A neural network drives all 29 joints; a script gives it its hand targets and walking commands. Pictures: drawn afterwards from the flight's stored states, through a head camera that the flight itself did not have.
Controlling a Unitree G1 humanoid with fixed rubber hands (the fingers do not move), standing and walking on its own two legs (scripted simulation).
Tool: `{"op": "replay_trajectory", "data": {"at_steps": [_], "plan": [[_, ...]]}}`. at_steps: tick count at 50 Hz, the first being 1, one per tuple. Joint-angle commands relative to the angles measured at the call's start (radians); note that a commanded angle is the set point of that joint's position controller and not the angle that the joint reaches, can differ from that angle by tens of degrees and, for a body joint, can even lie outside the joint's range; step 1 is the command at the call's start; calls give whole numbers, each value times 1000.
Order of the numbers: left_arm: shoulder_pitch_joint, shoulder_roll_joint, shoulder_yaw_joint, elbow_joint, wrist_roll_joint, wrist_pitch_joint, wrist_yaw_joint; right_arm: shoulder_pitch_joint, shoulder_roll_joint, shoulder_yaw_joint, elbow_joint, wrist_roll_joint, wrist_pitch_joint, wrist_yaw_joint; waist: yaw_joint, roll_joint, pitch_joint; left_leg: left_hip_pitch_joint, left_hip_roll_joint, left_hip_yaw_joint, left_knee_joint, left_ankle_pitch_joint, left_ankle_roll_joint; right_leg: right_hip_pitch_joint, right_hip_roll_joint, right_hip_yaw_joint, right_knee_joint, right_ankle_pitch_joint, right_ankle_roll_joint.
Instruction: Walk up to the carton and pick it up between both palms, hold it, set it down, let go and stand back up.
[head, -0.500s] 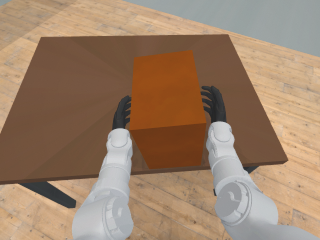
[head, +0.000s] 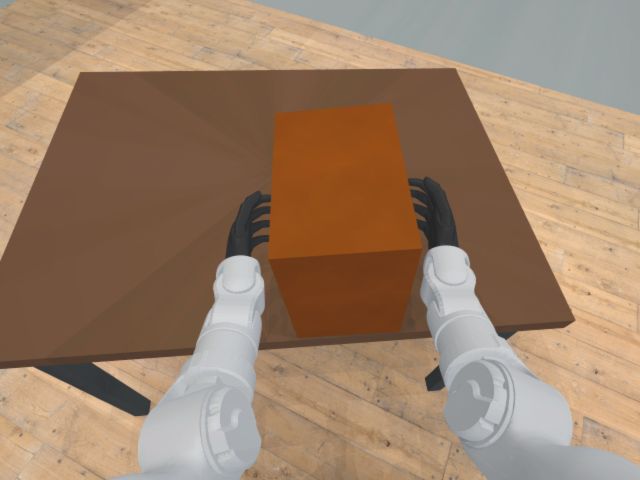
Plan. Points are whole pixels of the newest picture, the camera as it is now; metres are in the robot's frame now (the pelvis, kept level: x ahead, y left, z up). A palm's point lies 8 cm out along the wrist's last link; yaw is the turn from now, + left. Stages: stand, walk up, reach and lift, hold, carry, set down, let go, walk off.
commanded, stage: set down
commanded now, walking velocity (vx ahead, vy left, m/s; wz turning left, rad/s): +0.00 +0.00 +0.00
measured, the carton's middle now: (341, 228) +0.45 -0.05 -0.01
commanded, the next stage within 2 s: none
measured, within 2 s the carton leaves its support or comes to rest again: neither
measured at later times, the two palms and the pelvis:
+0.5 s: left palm (238, 237) +0.43 +0.10 +0.01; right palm (439, 248) +0.40 -0.18 +0.01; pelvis -0.01 +0.00 -0.01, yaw -1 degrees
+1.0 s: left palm (225, 196) +0.44 +0.11 +0.09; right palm (470, 208) +0.41 -0.20 +0.08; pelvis -0.03 +0.00 -0.01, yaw -1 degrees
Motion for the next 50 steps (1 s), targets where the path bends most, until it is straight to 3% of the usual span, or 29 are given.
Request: {"op": "replay_trajectory", "data": {"at_steps": [1,2,5,6,7,8,13,16,21,22,25,28,30,34,36,40,42,43,44,50], "plan": [[-448,54,-223,-105,-154,-54,59,-304,-4,199,112,192,4,-14,-4,78,-463,93,-64,136,54,296,-22,-26,77,-67,76,238,3],[-481,64,-240,-84,-175,-68,69,-323,11,214,114,234,-3,-22,-8,77,-489,68,-71,135,68,264,-20,-57,81,-61,79,210,7],[-491,124,-269,36,-250,-102,87,-378,-11,293,53,312,-8,-29,20,44,-585,-41,-73,129,96,184,2,-67,72,-40,104,203,4],[-482,147,-272,71,-265,-112,90,-387,-35,323,15,338,-17,-32,42,48,-628,-64,-71,132,108,191,3,-51,70,-33,118,221,2],[-492,151,-272,95,-275,-127,87,-407,-32,336,-2,345,-27,-37,36,41,-672,-84,-75,130,120,194,6,-38,68,-26,129,244,2],[-499,173,-272,112,-285,-144,89,-431,-57,350,-47,352,-40,-40,49,41,-743,-99,-74,132,134,217,0,-24,66,-23,145,278,4],[-527,218,-236,233,-289,-218,69,-441,-121,379,-39,345,-89,-65,31,17,-919,-123,-82,132,176,321,-23,31,68,-18,198,456,1],[-551,264,-231,246,-310,-253,68,-440,-191,403,-24,370,-115,-68,16,6,-978,-127,-79,126,195,392,-40,56,73,-18,233,569,5],[-606,281,-289,281,-380,-276,66,-456,-241,426,43,433,-126,-66,-25,25,-931,-94,-69,111,217,416,-53,-30,80,-27,235,527,-10],[-603,276,-298,282,-387,-272,67,-465,-247,442,44,450,-124,-62,-15,33,-920,-83,-70,114,218,412,-53,-41,80,-27,229,499,-12],[-638,289,-338,304,-419,-256,64,-470,-264,462,98,498,-95,-51,-28,66,-865,-43,-65,105,221,394,-51,-135,82,-38,209,402,-23],[-685,314,-363,252,-448,-230,70,-523,-307,482,63,543,-71,-48,-22,79,-908,11,-64,99,235,417,-58,-171,88,-47,203,377,-24],[-675,314,-392,320,-472,-203,66,-527,-310,518,85,583,-44,-43,-19,62,-848,10,-63,96,231,367,-51,-204,87,-47,183,311,-25],[-721,339,-434,281,-509,-154,67,-569,-360,527,37,620,8,-41,-19,79,-865,25,-65,93,220,321,-48,-217,85,-54,172,266,-26],[-720,341,-463,323,-540,-128,60,-581,-363,564,44,652,44,-38,-19,43,-820,19,-64,88,216,299,-37,-216,83,-52,167,244,-22],[-763,370,-470,284,-573,-89,59,-618,-376,581,-25,682,98,-41,-8,30,-843,16,-71,89,204,253,-22,-188,77,-45,171,230,-18],[-754,375,-476,322,-580,-69,58,-618,-377,594,1,696,127,-40,1,10,-799,-8,-72,89,197,233,-13,-174,73,-42,174,230,-20],[-791,394,-477,224,-594,-63,60,-642,-394,601,-73,719,129,-42,7,25,-878,18,-71,90,201,273,-14,-147,73,-41,182,277,-18],[-765,384,-474,275,-585,-49,60,-633,-382,620,-23,726,147,-41,13,14,-844,5,-71,89,204,274,-15,-144,72,-36,182,289,-17],[-821,408,-478,182,-599,16,60,-684,-422,619,-64,765,202,-49,14,35,-901,62,-71,90,198,300,-20,-128,79,-38,171,321,-20]]}}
